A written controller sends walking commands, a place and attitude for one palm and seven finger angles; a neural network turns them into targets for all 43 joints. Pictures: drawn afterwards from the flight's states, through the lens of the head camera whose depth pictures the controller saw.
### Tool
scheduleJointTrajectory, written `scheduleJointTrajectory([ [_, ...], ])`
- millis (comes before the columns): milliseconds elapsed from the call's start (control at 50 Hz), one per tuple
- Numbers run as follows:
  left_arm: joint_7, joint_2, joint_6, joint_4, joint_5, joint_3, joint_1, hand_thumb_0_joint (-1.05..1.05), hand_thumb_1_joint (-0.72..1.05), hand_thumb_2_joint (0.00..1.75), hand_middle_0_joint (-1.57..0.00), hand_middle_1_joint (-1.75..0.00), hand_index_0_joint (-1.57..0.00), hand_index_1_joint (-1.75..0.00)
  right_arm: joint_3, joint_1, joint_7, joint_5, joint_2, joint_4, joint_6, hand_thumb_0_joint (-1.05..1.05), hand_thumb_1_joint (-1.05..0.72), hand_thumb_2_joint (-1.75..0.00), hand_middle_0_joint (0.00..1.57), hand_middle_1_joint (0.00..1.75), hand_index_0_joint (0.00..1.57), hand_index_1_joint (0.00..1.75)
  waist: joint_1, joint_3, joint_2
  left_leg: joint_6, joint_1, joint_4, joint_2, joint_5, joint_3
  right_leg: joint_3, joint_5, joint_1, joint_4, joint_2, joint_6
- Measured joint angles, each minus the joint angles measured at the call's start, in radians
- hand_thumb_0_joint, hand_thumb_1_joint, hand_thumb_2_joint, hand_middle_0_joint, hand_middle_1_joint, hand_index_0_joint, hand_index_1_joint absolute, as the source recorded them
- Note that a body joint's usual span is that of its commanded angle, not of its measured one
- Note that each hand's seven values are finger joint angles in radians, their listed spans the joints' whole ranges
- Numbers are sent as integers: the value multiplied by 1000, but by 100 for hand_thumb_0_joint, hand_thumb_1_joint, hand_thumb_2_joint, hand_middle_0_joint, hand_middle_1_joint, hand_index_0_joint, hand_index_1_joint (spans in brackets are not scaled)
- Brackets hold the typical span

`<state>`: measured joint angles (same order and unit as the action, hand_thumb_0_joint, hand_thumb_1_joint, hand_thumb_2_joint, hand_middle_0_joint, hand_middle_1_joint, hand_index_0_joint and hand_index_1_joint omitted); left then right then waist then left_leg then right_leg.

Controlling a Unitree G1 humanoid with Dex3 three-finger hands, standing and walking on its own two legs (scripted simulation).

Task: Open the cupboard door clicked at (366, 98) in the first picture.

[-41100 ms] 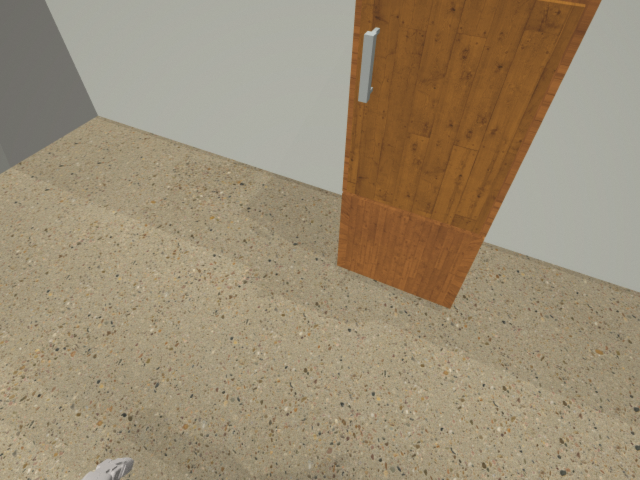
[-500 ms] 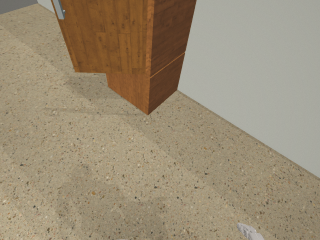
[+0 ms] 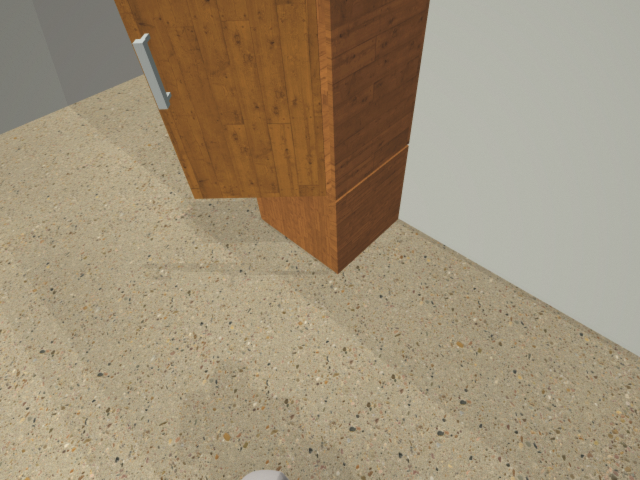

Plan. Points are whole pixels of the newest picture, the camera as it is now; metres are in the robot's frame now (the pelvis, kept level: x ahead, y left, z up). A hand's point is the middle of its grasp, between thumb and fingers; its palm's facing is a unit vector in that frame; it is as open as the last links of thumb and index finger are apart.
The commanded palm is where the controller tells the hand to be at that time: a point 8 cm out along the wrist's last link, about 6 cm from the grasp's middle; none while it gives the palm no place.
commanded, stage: take the last steps up to it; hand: left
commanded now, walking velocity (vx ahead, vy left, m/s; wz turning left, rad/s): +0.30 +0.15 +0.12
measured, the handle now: (155, 72) +0.92 +0.42 +0.07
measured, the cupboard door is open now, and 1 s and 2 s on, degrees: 42 42 42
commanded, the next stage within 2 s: come to a stop and stand still in 0.86 s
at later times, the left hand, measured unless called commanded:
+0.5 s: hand out of the picture +0.11 +0.29 -0.19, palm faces +0.14 -0.98 -0.16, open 7.4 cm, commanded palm none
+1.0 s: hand (191, 313) +0.43 +0.28 -0.17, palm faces -0.05 -0.99 -0.16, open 7.4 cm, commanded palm none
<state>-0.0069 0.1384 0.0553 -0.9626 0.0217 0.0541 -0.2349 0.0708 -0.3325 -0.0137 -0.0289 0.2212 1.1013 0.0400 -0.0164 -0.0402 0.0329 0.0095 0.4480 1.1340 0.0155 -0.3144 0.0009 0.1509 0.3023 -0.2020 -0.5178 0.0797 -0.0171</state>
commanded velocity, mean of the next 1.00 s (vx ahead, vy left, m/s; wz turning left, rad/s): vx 0.22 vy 0.07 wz -0.07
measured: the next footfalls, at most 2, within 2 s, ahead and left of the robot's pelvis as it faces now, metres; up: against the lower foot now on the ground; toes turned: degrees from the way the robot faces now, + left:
left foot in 0.34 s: +0.24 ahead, +0.21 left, +0.00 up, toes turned +11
right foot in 0.94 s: +0.40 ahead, +0.03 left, +0.00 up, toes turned -8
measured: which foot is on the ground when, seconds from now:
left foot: up 0.00-0.32, down 0.34-0.96, up 0.98-1.00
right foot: down 0.00-0.36, up 0.38-0.92, down 0.94-1.00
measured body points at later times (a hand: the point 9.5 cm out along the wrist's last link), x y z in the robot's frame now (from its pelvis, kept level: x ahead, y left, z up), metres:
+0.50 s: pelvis +0.16 +0.13 -0.01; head +0.20 +0.15 +0.44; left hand +0.11 +0.34 -0.17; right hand +0.28 -0.10 -0.15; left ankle +0.20 +0.20 -0.74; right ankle +0.09 -0.03 -0.64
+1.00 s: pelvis +0.33 +0.13 -0.01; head +0.37 +0.12 +0.43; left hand +0.44 +0.34 -0.16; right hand +0.21 -0.06 -0.17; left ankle +0.21 +0.21 -0.70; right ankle +0.36 +0.04 -0.74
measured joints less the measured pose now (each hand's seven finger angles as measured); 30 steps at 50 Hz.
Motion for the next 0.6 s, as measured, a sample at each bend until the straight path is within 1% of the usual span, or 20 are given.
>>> scheduleJointTrajectory([
  [40, -6, 7, 6, -27, -2, 5, -32, 0, 93, 90, -21, -30, -20, -29, 3, 17, -5, 1, -3, -7, -3, 0, -91, -90, 20, 30, 20, 29, -2, 3, -8, -18, 62, 27, -35, 72, 11, 9, -17, 44, 65, 5, 7],
  [100, -3, 10, 13, -67, 0, 0, -79, 0, 94, 90, -21, -30, -20, -29, 4, 41, -8, 3, -7, -17, -8, 0, -91, -90, 20, 30, 20, 29, 0, 5, -17, -41, 124, -5, -77, 125, 15, 29, -27, 102, 136, 18, 19],
  [180, -1, -5, 21, -110, 5, -11, -138, 0, 93, 90, -20, -30, -20, -29, 1, 86, -13, 7, -8, -22, -7, 0, -91, -90, 20, 30, 20, 29, 22, -4, -20, -52, 151, -118, -105, 145, -12, 55, -8, 164, 175, 41, 48],
  [220, -1, -13, 21, -128, 9, -16, -165, 0, 92, 90, -20, -30, -20, -29, -4, 117, -18, 8, -10, -27, -7, 0, -91, -90, 20, 30, 20, 29, 38, -11, -22, -50, 140, -209, -108, 148, -39, 66, 10, 187, 178, 53, 68],
  [260, -1, -18, 16, -146, 13, -19, -189, 0, 92, 90, -20, -30, -20, -29, -10, 150, -24, 9, -14, -37, -12, 0, -91, -90, 20, 30, 20, 29, 55, -21, -28, -41, 110, -320, -102, 131, -66, 74, 35, 206, 169, 67, 90],
  [320, -1, -19, 5, -171, 15, -17, -222, 1, 91, 90, -20, -30, -20, -29, -19, 196, -27, 11, -25, -60, -36, 0, -91, -90, 20, 30, 20, 29, 78, -31, -48, -15, 28, -487, -72, 98, -101, 71, 95, 215, 112, 98, 131],
  [340, 0, -20, 0, -178, 14, -15, -237, 1, 91, 90, -20, -30, -20, -29, -22, 205, -26, 10, -26, -73, -50, 0, -91, -90, 20, 30, 20, 29, 79, -29, -52, -7, -15, -547, -61, 98, -113, 64, 130, 203, 57, 110, 136],
  [360, 2, -18, -10, -187, 10, -13, -240, 1, 91, 90, -21, -30, -20, -29, -22, 215, -22, 7, -30, -84, -68, 0, -91, -90, 20, 30, 20, 29, 70, -33, -58, 9, -16, -542, -51, 135, -118, 54, 164, 169, -42, 128, 118],
  [380, 3, -13, -24, -194, 6, -12, -227, 1, 91, 90, -21, -30, -20, -29, -20, 225, -13, 5, -38, -94, -80, 0, -91, -90, 20, 30, 20, 29, 64, -43, -68, 26, -6, -496, -42, 118, -122, 6, 205, 113, -188, 132, 94],
  [400, 2, -6, -36, -195, 3, -10, -210, 1, 91, 90, -21, -30, -20, -29, -22, 230, -4, 5, -47, -101, -87, 0, -91, -90, 20, 30, 20, 29, 64, -53, -75, 41, -13, -472, -37, 90, -129, -50, 229, 46, -345, 117, 69],
  [420, 0, -1, -44, -192, 1, -9, -192, 1, 91, 90, -21, -30, -20, -29, -26, 230, 4, 5, -55, -104, -91, 0, -91, -90, 20, 30, 20, 29, 66, -55, -78, 51, -31, -472, -34, 69, -138, -87, 227, -22, -488, 97, 48],
  [440, -1, 4, -48, -187, 0, -6, -172, 1, 91, 90, -20, -30, -20, -29, -29, 225, 11, 5, -61, -106, -92, 0, -91, -90, 20, 30, 20, 29, 66, -51, -77, 58, -54, -489, -33, 58, -146, -105, 202, -87, -599, 79, 34],
  [460, -1, 8, -49, -179, 2, -2, -150, 1, 91, 90, -20, -30, -20, -29, -31, 216, 17, 4, -66, -107, -93, 0, -91, -90, 20, 30, 20, 29, 66, -47, -76, 57, -82, -517, -31, 59, -154, -110, 162, -143, -672, 67, 25],
  [500, 1, 17, -45, -154, 7, 6, -104, 1, 91, 90, -20, -30, -20, -29, -27, 193, 31, 9, -75, -106, -100, -1, -92, -90, 20, 30, 20, 30, 61, -41, -75, 64, -143, -587, -17, 72, -171, -108, 88, -234, -725, 54, 20],
  [540, 1, 24, -39, -124, 9, 12, -62, 1, 91, 90, -20, -30, -20, -29, -21, 167, 42, 12, -68, -104, -112, -2, -94, -90, 21, 30, 21, 30, 53, -30, -76, 74, -199, -657, 0, 87, -188, -105, 32, -304, -713, 45, 22],
  [600, 2, 32, -40, -82, 11, 20, -9, 1, 91, 90, -20, -30, -20, -29, -23, 118, 42, 10, -57, -86, -111, -2, -94, -90, 21, 30, 21, 30, 43, -7, -75, 85, -269, -741, 23, 97, -208, -100, -38, -377, -669, 34, 31],
])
